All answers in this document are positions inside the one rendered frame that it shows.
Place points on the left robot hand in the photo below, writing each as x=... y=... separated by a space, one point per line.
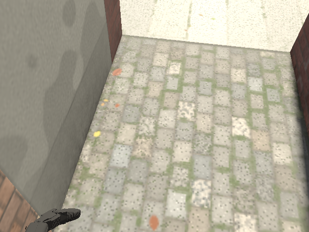
x=52 y=219

